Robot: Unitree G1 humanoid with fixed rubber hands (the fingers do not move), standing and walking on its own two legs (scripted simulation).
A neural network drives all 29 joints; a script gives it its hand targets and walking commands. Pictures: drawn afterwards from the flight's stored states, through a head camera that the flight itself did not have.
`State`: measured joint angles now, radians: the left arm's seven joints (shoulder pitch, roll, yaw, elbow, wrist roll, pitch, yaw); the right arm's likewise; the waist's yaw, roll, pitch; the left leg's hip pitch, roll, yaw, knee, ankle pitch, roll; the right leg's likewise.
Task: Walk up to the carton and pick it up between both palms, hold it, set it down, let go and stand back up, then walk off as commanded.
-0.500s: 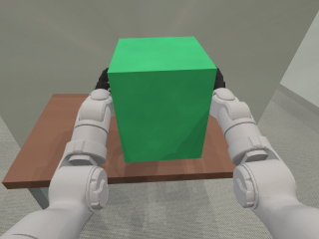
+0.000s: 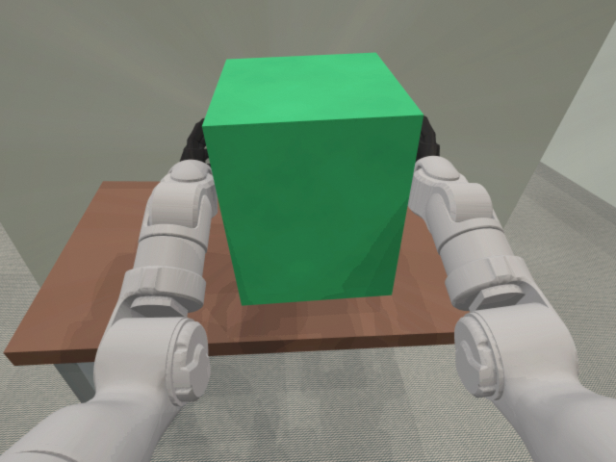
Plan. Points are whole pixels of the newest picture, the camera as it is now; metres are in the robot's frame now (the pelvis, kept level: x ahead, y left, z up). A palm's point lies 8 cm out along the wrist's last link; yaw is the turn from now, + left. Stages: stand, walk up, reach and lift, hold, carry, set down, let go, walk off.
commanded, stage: reach and lift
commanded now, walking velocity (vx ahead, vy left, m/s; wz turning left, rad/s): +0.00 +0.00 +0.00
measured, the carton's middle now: (309, 177) +0.41 +0.02 +0.21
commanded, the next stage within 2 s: hold in 0.14 s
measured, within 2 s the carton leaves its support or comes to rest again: neither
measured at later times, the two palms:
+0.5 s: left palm (193, 164) +0.39 +0.17 +0.23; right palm (426, 159) +0.40 -0.12 +0.25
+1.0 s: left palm (189, 159) +0.38 +0.17 +0.24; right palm (428, 152) +0.39 -0.12 +0.26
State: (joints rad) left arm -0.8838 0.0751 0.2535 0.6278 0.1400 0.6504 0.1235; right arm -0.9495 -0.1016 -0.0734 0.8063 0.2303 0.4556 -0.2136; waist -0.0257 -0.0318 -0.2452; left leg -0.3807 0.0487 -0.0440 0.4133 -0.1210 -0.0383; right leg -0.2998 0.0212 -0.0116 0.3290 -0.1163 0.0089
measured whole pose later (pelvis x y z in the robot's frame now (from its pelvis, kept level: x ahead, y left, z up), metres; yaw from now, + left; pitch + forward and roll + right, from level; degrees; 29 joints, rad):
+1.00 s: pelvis +0.00 +0.00 +0.00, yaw +0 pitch +5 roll -2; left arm -0.87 0.08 0.23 0.38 0.14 0.86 0.12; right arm -0.94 -0.13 -0.06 0.60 0.32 0.64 -0.26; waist -0.03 -0.03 -0.24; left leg -0.38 0.05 -0.05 0.41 -0.12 -0.04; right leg -0.30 0.02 -0.01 0.33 -0.12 0.01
